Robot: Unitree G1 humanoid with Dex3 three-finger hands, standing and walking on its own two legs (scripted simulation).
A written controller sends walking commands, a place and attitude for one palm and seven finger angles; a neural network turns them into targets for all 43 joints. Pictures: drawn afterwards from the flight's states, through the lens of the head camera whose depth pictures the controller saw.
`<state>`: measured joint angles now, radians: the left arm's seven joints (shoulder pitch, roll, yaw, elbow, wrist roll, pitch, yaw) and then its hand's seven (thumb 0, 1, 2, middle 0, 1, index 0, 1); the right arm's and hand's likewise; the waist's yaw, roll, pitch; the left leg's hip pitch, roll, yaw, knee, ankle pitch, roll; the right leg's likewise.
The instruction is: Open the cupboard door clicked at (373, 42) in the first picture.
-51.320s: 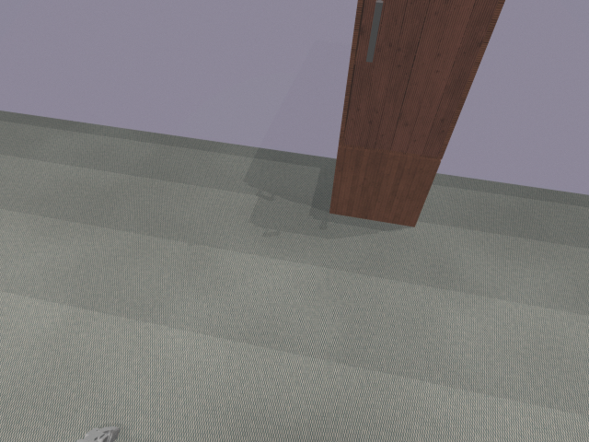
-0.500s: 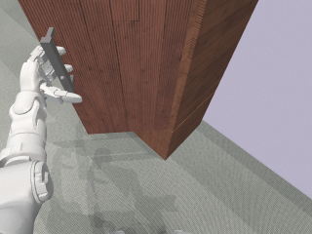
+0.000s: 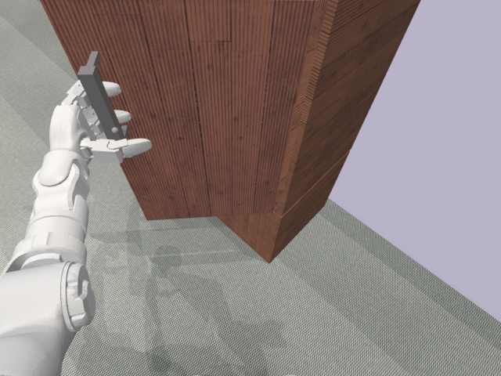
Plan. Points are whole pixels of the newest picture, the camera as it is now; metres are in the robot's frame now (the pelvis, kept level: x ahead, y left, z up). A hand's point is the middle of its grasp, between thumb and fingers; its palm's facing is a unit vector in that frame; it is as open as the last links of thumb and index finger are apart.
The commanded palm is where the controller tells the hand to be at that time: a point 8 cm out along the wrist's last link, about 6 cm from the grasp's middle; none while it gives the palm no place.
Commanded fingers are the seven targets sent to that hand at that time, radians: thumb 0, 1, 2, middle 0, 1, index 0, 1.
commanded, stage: close the thumb around the handle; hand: left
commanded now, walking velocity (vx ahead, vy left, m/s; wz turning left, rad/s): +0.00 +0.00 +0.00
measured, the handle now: (109, 107) +0.53 +0.21 +0.12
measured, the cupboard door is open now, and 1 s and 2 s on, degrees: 49 64 95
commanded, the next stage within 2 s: pull the door open along its arc in 0.42 s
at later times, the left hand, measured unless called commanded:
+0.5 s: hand (117, 130) +0.47 +0.19 +0.12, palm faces +0.04 -1.00 +0.01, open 5.7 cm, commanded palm +0.45 +0.24 +0.12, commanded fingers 0.00 0.90 0.90 -0.40 -1.35 -0.40 -1.35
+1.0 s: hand (124, 174) +0.39 +0.17 +0.12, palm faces -0.03 -1.00 +0.00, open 6.1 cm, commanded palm +0.32 +0.23 +0.12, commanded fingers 0.00 0.90 0.90 -0.40 -1.35 -0.40 -1.35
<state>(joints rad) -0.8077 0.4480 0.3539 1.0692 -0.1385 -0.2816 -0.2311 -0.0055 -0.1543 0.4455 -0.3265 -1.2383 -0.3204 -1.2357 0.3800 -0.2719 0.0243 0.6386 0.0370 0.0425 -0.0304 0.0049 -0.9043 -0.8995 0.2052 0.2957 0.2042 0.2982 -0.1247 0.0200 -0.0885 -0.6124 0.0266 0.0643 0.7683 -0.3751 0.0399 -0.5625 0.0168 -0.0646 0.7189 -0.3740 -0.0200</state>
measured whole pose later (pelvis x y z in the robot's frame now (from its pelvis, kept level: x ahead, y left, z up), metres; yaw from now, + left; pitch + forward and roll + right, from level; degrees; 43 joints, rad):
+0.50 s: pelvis -0.01 +0.00 +0.00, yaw +0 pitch +13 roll -2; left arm -0.85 0.46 0.36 1.11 -0.14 -0.30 -0.22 0.01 0.73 0.84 -0.35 -1.34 -0.36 -1.34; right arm 0.40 -0.28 0.02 0.65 0.03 0.03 -0.04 0.01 -0.90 -0.90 0.20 0.30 0.20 0.30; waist -0.13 0.02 -0.08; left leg -0.64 0.03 0.06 0.78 -0.36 0.04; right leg -0.59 0.02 -0.07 0.73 -0.36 -0.02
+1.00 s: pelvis +0.02 -0.01 +0.01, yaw -2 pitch +8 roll -1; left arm -0.27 0.29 0.27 0.45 -0.25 -0.18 -0.22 0.00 0.72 0.74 -0.36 -1.35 -0.31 -1.32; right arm 0.35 -0.27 0.01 0.55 0.07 0.03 -0.01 0.01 -0.91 -0.90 0.20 0.30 0.20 0.30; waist -0.07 0.04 -0.12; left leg -0.45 0.03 0.10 0.67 -0.37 0.03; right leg -0.43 0.03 -0.03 0.65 -0.37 -0.03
